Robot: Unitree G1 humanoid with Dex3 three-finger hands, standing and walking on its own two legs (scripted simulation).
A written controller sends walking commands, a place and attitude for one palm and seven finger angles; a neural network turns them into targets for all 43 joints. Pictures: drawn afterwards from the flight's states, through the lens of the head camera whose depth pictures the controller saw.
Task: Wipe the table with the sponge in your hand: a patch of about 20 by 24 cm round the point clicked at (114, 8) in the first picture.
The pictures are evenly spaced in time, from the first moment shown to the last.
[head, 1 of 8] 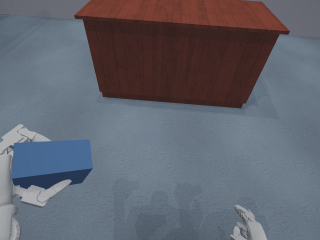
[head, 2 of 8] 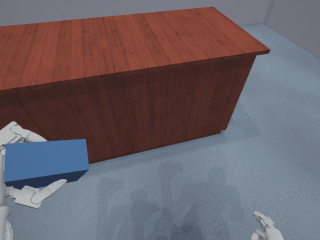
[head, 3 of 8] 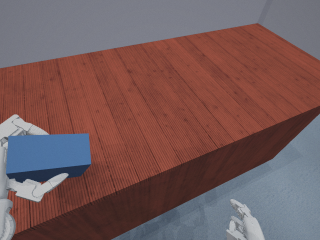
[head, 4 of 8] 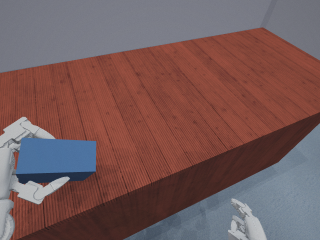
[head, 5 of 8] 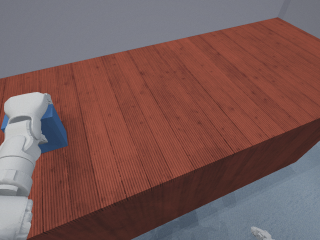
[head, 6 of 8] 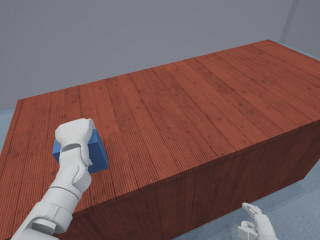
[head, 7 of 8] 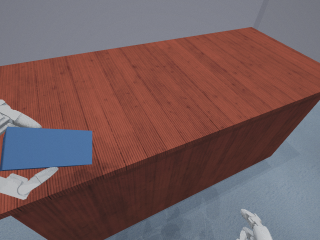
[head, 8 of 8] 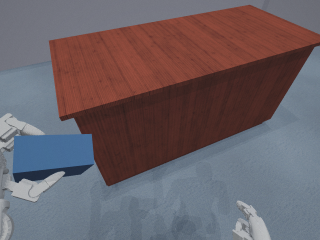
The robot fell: no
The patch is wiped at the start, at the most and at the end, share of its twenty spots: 0.00 1.00 1.00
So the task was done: yes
